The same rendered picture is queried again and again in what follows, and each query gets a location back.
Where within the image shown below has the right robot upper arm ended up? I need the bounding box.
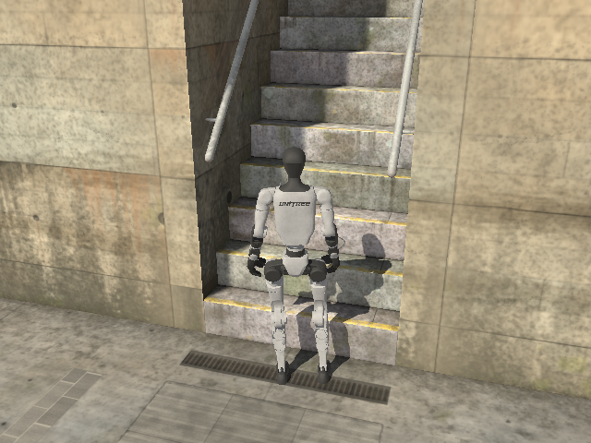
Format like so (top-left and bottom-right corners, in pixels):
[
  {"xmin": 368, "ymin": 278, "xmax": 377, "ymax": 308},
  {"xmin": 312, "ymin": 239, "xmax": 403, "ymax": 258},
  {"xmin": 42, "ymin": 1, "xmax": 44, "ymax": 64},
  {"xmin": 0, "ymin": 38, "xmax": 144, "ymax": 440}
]
[{"xmin": 314, "ymin": 186, "xmax": 335, "ymax": 237}]

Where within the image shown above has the left robot forearm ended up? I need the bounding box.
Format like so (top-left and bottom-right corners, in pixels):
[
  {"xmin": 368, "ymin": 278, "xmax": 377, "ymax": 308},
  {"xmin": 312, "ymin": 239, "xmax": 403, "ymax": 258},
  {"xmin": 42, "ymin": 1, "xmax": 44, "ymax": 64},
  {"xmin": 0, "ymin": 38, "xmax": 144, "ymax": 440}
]
[{"xmin": 248, "ymin": 224, "xmax": 263, "ymax": 261}]

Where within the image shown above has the robot head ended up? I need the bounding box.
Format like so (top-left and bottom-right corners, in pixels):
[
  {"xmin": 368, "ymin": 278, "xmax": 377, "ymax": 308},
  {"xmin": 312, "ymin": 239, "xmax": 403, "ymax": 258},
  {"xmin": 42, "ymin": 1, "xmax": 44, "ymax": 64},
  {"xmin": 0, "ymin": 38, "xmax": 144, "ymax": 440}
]
[{"xmin": 279, "ymin": 147, "xmax": 310, "ymax": 192}]

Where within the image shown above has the right robot forearm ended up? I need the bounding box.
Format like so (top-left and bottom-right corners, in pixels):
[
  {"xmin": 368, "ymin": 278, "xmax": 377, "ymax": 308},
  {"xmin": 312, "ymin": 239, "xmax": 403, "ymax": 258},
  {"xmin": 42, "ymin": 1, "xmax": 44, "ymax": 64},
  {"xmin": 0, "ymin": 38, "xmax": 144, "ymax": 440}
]
[{"xmin": 325, "ymin": 224, "xmax": 339, "ymax": 258}]

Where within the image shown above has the left robot upper arm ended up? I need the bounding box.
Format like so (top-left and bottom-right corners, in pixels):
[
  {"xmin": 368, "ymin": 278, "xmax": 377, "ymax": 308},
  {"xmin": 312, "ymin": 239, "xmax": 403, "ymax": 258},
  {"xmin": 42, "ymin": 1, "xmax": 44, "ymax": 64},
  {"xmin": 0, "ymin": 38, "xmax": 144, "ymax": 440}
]
[{"xmin": 253, "ymin": 187, "xmax": 275, "ymax": 238}]

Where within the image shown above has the robot torso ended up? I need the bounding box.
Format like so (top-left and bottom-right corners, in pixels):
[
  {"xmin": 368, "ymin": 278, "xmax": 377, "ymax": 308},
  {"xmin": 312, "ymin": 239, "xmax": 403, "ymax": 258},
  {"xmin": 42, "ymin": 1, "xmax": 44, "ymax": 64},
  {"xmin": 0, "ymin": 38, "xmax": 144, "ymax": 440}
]
[{"xmin": 273, "ymin": 183, "xmax": 317, "ymax": 277}]

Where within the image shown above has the right robot hand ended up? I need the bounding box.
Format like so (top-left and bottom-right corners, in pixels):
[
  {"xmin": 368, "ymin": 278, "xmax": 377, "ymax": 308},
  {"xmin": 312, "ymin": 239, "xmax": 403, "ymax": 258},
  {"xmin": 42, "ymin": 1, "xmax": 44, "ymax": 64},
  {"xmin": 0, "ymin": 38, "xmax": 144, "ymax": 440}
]
[{"xmin": 321, "ymin": 255, "xmax": 340, "ymax": 273}]

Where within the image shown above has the left robot hand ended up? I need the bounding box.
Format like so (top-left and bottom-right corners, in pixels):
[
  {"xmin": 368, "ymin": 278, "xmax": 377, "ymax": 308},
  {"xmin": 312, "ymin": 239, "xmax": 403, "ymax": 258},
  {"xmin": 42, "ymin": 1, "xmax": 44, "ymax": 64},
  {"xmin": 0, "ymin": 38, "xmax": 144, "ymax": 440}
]
[{"xmin": 247, "ymin": 257, "xmax": 266, "ymax": 277}]

